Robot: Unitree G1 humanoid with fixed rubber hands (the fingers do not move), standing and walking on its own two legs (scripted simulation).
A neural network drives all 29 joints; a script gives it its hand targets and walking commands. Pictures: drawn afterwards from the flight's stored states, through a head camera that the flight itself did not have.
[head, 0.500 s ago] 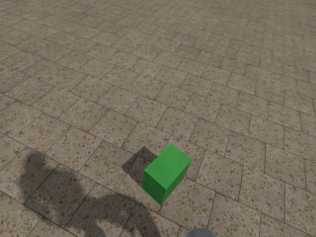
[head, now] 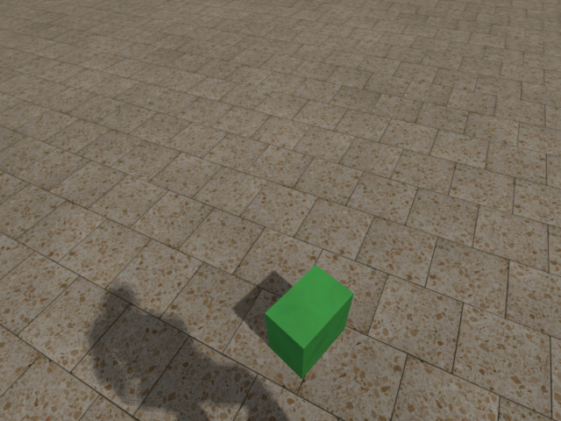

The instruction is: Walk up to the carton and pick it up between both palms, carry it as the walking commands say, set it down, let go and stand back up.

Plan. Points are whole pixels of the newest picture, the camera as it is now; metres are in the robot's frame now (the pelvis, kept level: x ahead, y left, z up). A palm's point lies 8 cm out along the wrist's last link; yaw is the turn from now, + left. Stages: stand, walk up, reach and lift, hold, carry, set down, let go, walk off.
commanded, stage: walk up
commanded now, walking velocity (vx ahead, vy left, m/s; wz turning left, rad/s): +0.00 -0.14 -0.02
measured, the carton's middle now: (308, 321) +0.56 -0.07 -0.64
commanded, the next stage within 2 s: none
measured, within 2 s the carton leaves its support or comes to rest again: neither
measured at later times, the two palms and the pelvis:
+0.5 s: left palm out of the picture +0.08 +0.17 -0.12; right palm out of the picture -0.01 -0.30 -0.15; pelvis +0.01 -0.06 +0.00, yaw -2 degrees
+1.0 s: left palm out of the picture +0.02 +0.28 -0.15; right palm out of the picture +0.04 -0.23 -0.12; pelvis +0.01 +0.02 +0.00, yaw -2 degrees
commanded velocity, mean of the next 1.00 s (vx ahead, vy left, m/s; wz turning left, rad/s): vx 0.00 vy -0.02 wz -0.02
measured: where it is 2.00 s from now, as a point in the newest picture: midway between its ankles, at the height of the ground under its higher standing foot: outside the picture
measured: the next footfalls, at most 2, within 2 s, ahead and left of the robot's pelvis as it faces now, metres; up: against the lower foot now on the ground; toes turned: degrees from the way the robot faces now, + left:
right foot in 0.38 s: +0.04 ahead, -0.20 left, +0.00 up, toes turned -6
left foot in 0.62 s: +0.06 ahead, +0.06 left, +0.00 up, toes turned +4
